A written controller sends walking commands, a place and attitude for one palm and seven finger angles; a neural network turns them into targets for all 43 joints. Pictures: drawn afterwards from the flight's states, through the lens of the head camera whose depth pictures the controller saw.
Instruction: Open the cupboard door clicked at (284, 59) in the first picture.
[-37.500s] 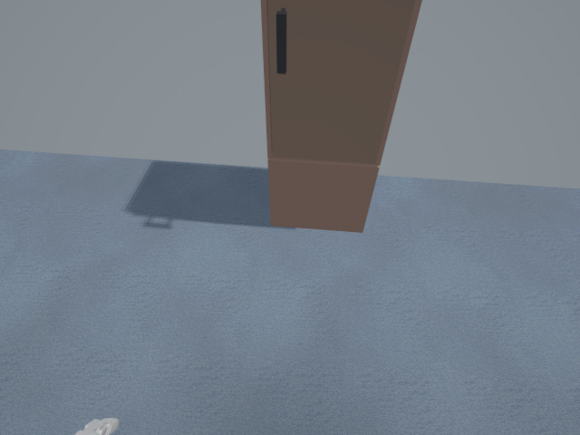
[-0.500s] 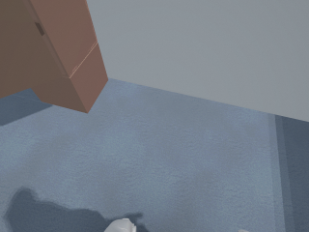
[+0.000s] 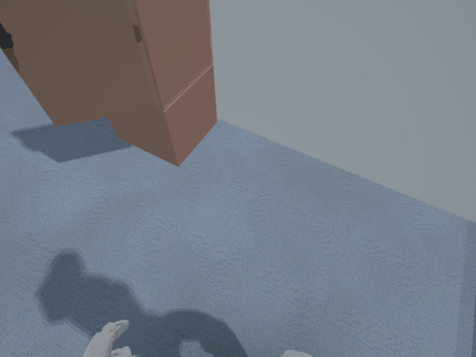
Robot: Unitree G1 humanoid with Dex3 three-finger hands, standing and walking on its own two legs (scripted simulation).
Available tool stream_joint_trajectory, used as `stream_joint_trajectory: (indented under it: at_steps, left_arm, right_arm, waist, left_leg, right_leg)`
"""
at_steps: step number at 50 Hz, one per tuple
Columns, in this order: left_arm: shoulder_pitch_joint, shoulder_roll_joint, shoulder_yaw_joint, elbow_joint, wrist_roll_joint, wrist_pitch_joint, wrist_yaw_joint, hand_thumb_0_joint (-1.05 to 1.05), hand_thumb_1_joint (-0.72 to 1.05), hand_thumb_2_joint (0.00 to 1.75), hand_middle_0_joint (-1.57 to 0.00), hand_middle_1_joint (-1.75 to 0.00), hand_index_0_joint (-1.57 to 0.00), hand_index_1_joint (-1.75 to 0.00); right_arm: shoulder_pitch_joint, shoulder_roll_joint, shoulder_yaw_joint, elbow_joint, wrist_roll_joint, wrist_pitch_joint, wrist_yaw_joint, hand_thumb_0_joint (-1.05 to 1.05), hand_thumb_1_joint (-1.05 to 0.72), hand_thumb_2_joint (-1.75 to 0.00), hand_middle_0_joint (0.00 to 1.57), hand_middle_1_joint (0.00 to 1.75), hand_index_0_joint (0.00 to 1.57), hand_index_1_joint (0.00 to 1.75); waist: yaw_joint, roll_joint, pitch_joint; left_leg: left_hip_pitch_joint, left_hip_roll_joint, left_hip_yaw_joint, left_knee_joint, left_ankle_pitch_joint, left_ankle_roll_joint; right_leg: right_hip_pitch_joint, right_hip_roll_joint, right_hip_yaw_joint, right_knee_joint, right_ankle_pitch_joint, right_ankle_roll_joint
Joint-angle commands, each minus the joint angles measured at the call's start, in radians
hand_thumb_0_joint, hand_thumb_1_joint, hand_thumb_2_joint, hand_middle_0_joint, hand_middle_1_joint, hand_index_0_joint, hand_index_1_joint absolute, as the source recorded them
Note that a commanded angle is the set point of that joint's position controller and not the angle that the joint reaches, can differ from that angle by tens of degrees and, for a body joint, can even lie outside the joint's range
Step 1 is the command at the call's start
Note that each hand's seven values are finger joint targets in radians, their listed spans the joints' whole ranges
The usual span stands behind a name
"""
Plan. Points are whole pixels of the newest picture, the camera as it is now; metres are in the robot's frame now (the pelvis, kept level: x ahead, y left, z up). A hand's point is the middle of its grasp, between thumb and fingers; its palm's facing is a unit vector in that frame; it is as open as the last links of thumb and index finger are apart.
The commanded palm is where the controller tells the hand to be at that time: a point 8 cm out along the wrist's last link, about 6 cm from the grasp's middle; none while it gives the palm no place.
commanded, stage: turn to face it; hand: left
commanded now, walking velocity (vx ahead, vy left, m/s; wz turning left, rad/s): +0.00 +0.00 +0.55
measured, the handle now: out of the picture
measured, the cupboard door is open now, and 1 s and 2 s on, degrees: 47 47 47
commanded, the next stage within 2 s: take the last steps up to it in 0.38 s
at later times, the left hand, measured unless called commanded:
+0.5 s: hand out of the picture -0.04 +0.19 -0.18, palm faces +0.32 -0.92 -0.24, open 7.4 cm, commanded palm none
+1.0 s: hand out of the picture +0.08 +0.21 -0.16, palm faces +0.40 -0.89 -0.23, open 7.4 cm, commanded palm none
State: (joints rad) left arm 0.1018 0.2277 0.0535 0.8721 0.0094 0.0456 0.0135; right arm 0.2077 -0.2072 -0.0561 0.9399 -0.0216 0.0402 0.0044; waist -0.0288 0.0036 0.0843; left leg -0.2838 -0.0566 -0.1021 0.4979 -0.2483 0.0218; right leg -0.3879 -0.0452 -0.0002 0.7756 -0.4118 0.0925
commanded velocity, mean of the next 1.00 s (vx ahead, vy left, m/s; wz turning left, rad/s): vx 0.16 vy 0.08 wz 0.27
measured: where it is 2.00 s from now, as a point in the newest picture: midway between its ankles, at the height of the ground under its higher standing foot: (177, 309)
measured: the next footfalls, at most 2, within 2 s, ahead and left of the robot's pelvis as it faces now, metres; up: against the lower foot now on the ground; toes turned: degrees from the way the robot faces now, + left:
right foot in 0.06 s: +0.03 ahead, -0.13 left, +0.00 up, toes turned +1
left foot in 0.50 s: +0.02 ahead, +0.11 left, +0.00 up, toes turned +20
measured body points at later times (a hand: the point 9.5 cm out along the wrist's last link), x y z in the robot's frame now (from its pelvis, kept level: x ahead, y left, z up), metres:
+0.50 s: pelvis +0.01 -0.01 -0.01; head +0.05 +0.02 +0.44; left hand -0.05 +0.24 -0.16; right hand +0.20 -0.22 -0.14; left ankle -0.02 +0.09 -0.74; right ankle -0.01 -0.13 -0.74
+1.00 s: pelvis +0.08 +0.02 -0.01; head +0.10 +0.00 +0.44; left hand +0.06 +0.26 -0.14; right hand +0.14 -0.22 -0.17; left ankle -0.01 +0.10 -0.69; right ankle +0.12 -0.08 -0.74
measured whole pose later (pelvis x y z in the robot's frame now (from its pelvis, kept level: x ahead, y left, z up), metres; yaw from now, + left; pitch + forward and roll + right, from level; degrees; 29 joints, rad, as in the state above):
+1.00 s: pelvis +0.08 +0.02 -0.01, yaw +22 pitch -1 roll +1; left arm 0.21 0.15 0.04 0.96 0.03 -0.04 0.00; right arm 0.34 -0.22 -0.06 1.08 -0.02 0.03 0.01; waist 0.00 0.05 0.05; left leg -0.34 -0.05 0.00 0.95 -0.44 0.02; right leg -0.25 -0.07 -0.14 0.59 -0.31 -0.02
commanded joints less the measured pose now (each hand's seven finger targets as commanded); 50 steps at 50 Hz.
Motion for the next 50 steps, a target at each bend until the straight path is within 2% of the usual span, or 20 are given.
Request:
stream_joint_trajectory:
  at_steps: [1,2,3,4,7,9,19,23,24,25,26,30,34,40,43,44,45,46,47,50]
  left_arm:
    - [0.126,0.103,0.032,-0.054,-0.004,-0.050,0.013,0.00,0.90,0.90,-0.20,-0.30,-0.20,-0.30]
    - [0.168,0.164,0.045,-0.043,0.007,-0.061,0.020,0.00,0.90,0.90,-0.20,-0.30,-0.20,-0.30]
    - [0.188,0.239,0.058,-0.039,0.019,-0.063,0.027,0.00,0.90,0.90,-0.20,-0.30,-0.20,-0.30]
    - [0.185,0.230,0.045,-0.038,0.015,-0.061,0.028,0.00,0.90,0.90,-0.20,-0.30,-0.20,-0.30]
    - [0.062,0.126,0.021,-0.058,0.006,-0.059,0.028,0.00,0.90,0.90,-0.20,-0.30,-0.20,-0.30]
    - [0.078,0.116,0.018,-0.058,0.005,-0.065,0.025,0.00,0.90,0.90,-0.20,-0.30,-0.20,-0.30]
    - [0.230,0.167,0.040,0.022,0.023,-0.066,0.021,0.00,0.90,0.90,-0.20,-0.30,-0.20,-0.30]
    - [0.185,0.166,0.038,0.035,0.009,-0.059,0.015,0.00,0.90,0.90,-0.20,-0.30,-0.20,-0.30]
    - [0.191,0.125,0.029,0.023,-0.001,-0.057,0.011,0.00,0.90,0.90,-0.20,-0.30,-0.20,-0.30]
    - [0.170,0.060,0.010,-0.001,-0.008,-0.053,0.005,0.00,0.90,0.90,-0.20,-0.30,-0.20,-0.30]
    - [0.123,0.068,0.010,-0.018,0.001,-0.038,0.011,0.00,0.90,0.90,-0.20,-0.30,-0.20,-0.30]
    - [0.094,0.081,0.022,0.023,0.019,-0.032,-0.015,0.00,0.90,0.90,-0.20,-0.30,-0.20,-0.30]
    - [0.120,0.051,0.019,0.045,0.020,-0.040,-0.028,0.00,0.90,0.90,-0.20,-0.30,-0.20,-0.30]
    - [0.060,0.027,0.012,0.015,0.019,-0.058,-0.032,0.00,0.90,0.90,-0.20,-0.30,-0.20,-0.30]
    - [0.152,0.024,0.020,0.049,0.019,-0.066,-0.031,0.00,0.90,0.90,-0.20,-0.30,-0.20,-0.30]
    - [0.225,0.040,0.030,0.075,0.021,-0.074,-0.027,0.00,0.90,0.90,-0.20,-0.30,-0.20,-0.30]
    - [0.330,0.109,0.046,0.104,0.029,-0.086,-0.019,0.00,0.90,0.90,-0.20,-0.30,-0.20,-0.30]
    - [0.414,0.203,0.065,0.121,0.031,-0.093,-0.010,0.00,0.90,0.90,-0.20,-0.30,-0.20,-0.30]
    - [0.400,0.194,0.059,0.115,0.016,-0.089,-0.001,0.00,0.90,0.90,-0.20,-0.30,-0.20,-0.30]
    - [0.213,0.082,0.031,0.088,0.014,-0.102,0.005,0.00,0.90,0.90,-0.20,-0.30,-0.20,-0.30]
  right_arm:
    - [-0.035,-0.192,-0.061,-0.077,0.008,-0.019,-0.015,0.00,-0.90,-0.90,0.20,0.30,0.20,0.30]
    - [-0.026,-0.148,-0.057,-0.083,0.019,-0.023,-0.009,0.00,-0.90,-0.90,0.20,0.30,0.20,0.30]
    - [-0.038,-0.096,-0.049,-0.107,0.021,-0.025,-0.005,0.00,-0.90,-0.90,0.20,0.30,0.20,0.30]
    - [-0.036,-0.138,-0.056,-0.099,0.011,-0.016,-0.004,0.00,-0.90,-0.90,0.20,0.30,0.20,0.30]
    - [-0.029,-0.118,-0.054,-0.046,0.005,0.014,0.009,0.00,-0.90,-0.90,0.20,0.30,0.20,0.30]
    - [-0.038,-0.098,-0.044,-0.042,0.006,0.019,0.017,0.00,-0.90,-0.90,0.20,0.30,0.20,0.30]
    - [-0.157,-0.056,-0.009,-0.048,0.013,0.001,0.017,0.00,-0.90,-0.90,0.20,0.30,0.20,0.30]
    - [-0.046,-0.093,-0.013,-0.010,0.008,-0.017,0.009,0.00,-0.90,-0.90,0.20,0.30,0.20,0.30]
    - [0.001,-0.163,-0.027,-0.001,0.001,-0.029,0.004,0.00,-0.90,-0.90,0.20,0.30,0.20,0.30]
    - [0.056,-0.248,-0.049,0.003,-0.005,-0.031,-0.003,0.00,-0.90,-0.90,0.20,0.30,0.20,0.30]
    - [0.080,-0.265,-0.046,0.010,-0.005,-0.019,-0.014,0.00,-0.90,-0.90,0.20,0.30,0.20,0.30]
    - [-0.001,-0.179,-0.018,-0.016,-0.005,-0.042,-0.029,0.00,-0.90,-0.90,0.20,0.30,0.20,0.30]
    - [0.040,-0.159,-0.013,-0.005,-0.001,-0.065,-0.024,0.00,-0.90,-0.90,0.20,0.30,0.20,0.30]
    - [0.088,-0.148,-0.019,0.023,-0.006,-0.066,-0.016,0.00,-0.90,-0.90,0.20,0.30,0.20,0.30]
    - [0.066,-0.142,-0.016,0.027,-0.003,-0.061,-0.014,0.00,-0.90,-0.90,0.20,0.30,0.20,0.30]
    - [0.049,-0.127,-0.014,0.026,0.002,-0.062,-0.013,0.00,-0.90,-0.90,0.20,0.30,0.20,0.30]
    - [0.040,-0.092,-0.008,0.017,0.012,-0.068,-0.006,0.00,-0.90,-0.90,0.20,0.30,0.20,0.30]
    - [0.032,-0.041,-0.001,-0.012,0.012,-0.072,-0.002,0.00,-0.90,-0.90,0.20,0.30,0.20,0.30]
    - [-0.010,-0.112,-0.017,-0.022,-0.005,-0.061,0.002,0.00,-0.90,-0.90,0.20,0.30,0.20,0.30]
    - [0.023,-0.075,-0.026,0.031,-0.009,-0.040,0.018,0.00,-0.90,-0.90,0.20,0.30,0.20,0.30]
  waist:
    - [0.059,0.105,-0.196]
    - [0.075,-0.046,-0.228]
    - [0.088,-0.311,-0.200]
    - [0.080,-0.240,-0.182]
    - [0.012,-0.189,-0.077]
    - [0.010,-0.202,-0.071]
    - [0.076,-0.228,-0.091]
    - [0.000,-0.183,-0.127]
    - [-0.023,0.005,-0.193]
    - [-0.047,0.279,-0.221]
    - [-0.053,0.231,-0.217]
    - [0.000,0.182,-0.070]
    - [0.017,0.104,-0.064]
    - [0.011,0.121,-0.037]
    - [0.065,0.084,-0.042]
    - [0.105,0.026,-0.050]
    - [0.153,-0.129,-0.085]
    - [0.182,-0.391,-0.090]
    - [0.163,-0.254,-0.020]
    - [0.055,-0.200,0.071]
  left_leg:
    - [0.012,0.180,-0.236,0.024,0.426,0.075]
    - [-0.151,0.101,-0.145,0.152,0.190,0.011]
    - [-0.316,-0.049,0.050,0.390,-0.329,-0.066]
    - [-0.296,-0.002,0.019,0.601,-0.400,-0.060]
    - [-0.311,0.058,0.036,0.767,-0.207,-0.083]
    - [-0.303,0.064,0.066,0.741,-0.150,-0.090]
    - [-0.148,0.048,0.185,0.273,-0.214,-0.069]
    - [0.135,0.043,0.200,-0.044,0.050,-0.037]
    - [0.305,0.175,0.064,-0.084,0.287,0.012]
    - [0.383,0.407,-0.234,-0.105,0.593,0.147]
    - [0.324,0.451,-0.226,-0.113,0.600,0.226]
    - [0.167,0.328,-0.161,-0.225,0.121,0.186]
    - [0.167,0.271,-0.109,-0.260,0.073,0.178]
    - [0.128,0.252,-0.104,-0.261,-0.019,0.185]
    - [-0.012,0.215,-0.081,-0.190,-0.107,0.155]
    - [-0.110,0.168,-0.045,-0.091,-0.147,0.121]
    - [-0.258,0.071,0.059,0.106,-0.208,0.066]
    - [-0.436,-0.012,0.135,0.413,-0.353,0.012]
    - [-0.465,0.042,0.053,0.593,-0.329,0.000]
    - [-0.394,0.130,0.028,0.687,-0.055,-0.024]
  right_leg:
    - [0.277,0.022,-0.019,-0.368,0.218,-0.022]
    - [0.465,-0.141,0.122,-0.451,0.330,-0.065]
    - [0.508,-0.406,0.358,-0.452,0.571,-0.192]
    - [0.382,-0.464,0.331,-0.439,0.631,-0.265]
    - [0.297,-0.286,0.096,-0.421,0.652,-0.213]
    - [0.286,-0.255,0.011,-0.425,0.659,-0.182]
    - [0.379,-0.292,-0.051,-0.342,0.843,-0.205]
    - [0.234,-0.255,-0.112,-0.196,0.698,-0.130]
    - [0.102,-0.188,-0.161,-0.055,0.487,-0.079]
    - [-0.087,-0.074,-0.165,0.150,-0.165,-0.029]
    - [-0.103,-0.068,-0.067,0.249,-0.280,-0.043]
    - [-0.186,-0.073,-0.019,0.375,-0.073,-0.056]
    - [-0.162,-0.058,-0.054,0.275,0.006,-0.053]
    - [-0.044,-0.028,-0.106,-0.022,0.003,-0.053]
    - [0.190,0.007,-0.126,-0.185,0.094,-0.060]
    - [0.341,-0.008,-0.108,-0.286,0.121,-0.067]
    - [0.516,-0.147,0.054,-0.409,-0.003,-0.101]
    - [0.607,-0.436,0.453,-0.568,-0.117,-0.203]
    - [0.453,-0.510,0.557,-0.653,-0.238,-0.265]
    - [0.202,-0.379,0.292,-0.669,-0.180,-0.194]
